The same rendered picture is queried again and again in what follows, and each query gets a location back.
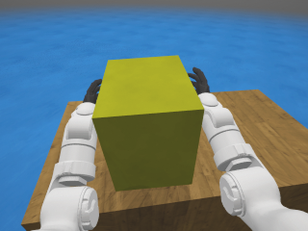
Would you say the left robot hand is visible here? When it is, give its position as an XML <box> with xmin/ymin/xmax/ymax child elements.
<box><xmin>83</xmin><ymin>79</ymin><xmax>102</xmax><ymax>104</ymax></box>

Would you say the robot right forearm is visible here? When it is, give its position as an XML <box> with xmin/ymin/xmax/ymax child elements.
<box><xmin>198</xmin><ymin>92</ymin><xmax>281</xmax><ymax>200</ymax></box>

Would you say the right robot hand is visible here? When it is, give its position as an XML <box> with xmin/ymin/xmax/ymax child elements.
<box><xmin>187</xmin><ymin>67</ymin><xmax>210</xmax><ymax>95</ymax></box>

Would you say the carton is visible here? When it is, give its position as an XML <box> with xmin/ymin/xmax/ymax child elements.
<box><xmin>91</xmin><ymin>55</ymin><xmax>205</xmax><ymax>192</ymax></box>

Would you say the pedestal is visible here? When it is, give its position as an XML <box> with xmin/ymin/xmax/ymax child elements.
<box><xmin>21</xmin><ymin>90</ymin><xmax>308</xmax><ymax>231</ymax></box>

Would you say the right robot upper arm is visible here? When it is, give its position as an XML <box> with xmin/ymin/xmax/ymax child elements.
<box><xmin>219</xmin><ymin>167</ymin><xmax>308</xmax><ymax>231</ymax></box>

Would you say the left robot upper arm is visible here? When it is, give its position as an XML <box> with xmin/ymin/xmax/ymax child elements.
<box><xmin>31</xmin><ymin>186</ymin><xmax>99</xmax><ymax>231</ymax></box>

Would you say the robot left forearm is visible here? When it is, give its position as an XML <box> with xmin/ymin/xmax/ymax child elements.
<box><xmin>39</xmin><ymin>102</ymin><xmax>97</xmax><ymax>226</ymax></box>

